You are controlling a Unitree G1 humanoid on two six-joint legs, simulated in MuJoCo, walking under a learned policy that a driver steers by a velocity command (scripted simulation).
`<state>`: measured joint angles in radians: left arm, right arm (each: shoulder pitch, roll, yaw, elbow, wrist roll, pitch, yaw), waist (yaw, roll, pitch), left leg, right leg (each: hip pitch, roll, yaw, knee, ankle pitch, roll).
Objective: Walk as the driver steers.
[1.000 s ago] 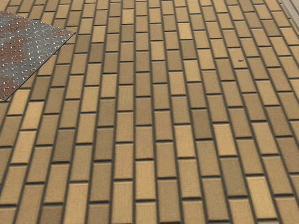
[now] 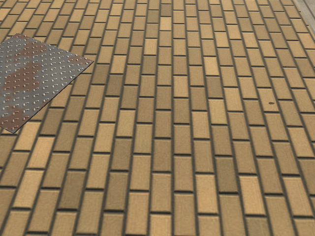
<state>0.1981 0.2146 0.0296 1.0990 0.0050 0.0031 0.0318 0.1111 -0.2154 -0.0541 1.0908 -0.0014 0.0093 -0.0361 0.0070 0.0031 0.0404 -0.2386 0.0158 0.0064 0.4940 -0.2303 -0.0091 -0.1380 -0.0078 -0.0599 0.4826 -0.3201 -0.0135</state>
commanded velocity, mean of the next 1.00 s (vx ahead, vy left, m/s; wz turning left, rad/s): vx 0.00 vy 0.00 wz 0.00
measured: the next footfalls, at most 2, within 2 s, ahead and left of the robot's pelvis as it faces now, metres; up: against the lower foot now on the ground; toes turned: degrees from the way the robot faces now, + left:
left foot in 1.28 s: +0.13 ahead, +0.15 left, +0.00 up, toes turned +4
right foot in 1.78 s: +0.52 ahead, -0.07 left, +0.00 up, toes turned -3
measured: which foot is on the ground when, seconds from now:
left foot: down 0.00-1.00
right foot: down 0.00-1.00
